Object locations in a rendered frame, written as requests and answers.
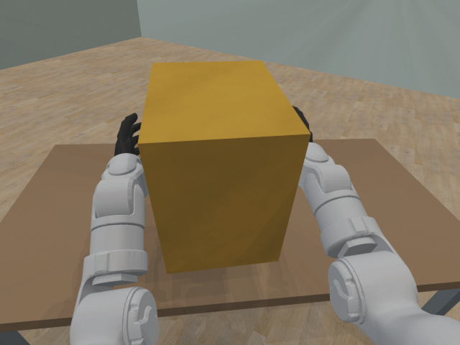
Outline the right robot hand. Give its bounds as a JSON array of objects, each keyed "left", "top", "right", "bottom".
[{"left": 293, "top": 106, "right": 313, "bottom": 142}]

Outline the carton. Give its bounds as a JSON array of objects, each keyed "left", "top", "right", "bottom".
[{"left": 137, "top": 60, "right": 311, "bottom": 274}]

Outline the table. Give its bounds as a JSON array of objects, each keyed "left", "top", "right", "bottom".
[{"left": 0, "top": 139, "right": 460, "bottom": 345}]

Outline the left robot forearm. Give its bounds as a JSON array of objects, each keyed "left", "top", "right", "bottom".
[{"left": 70, "top": 153, "right": 149, "bottom": 345}]

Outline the left robot upper arm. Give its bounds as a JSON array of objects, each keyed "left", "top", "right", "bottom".
[{"left": 71, "top": 286, "right": 160, "bottom": 345}]

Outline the right robot forearm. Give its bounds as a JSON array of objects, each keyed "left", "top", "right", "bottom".
[{"left": 298, "top": 142, "right": 418, "bottom": 296}]

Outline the right robot upper arm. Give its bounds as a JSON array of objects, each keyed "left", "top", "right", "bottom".
[{"left": 328, "top": 250, "right": 460, "bottom": 345}]

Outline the left robot hand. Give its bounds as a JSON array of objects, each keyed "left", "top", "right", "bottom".
[{"left": 114, "top": 113, "right": 141, "bottom": 156}]

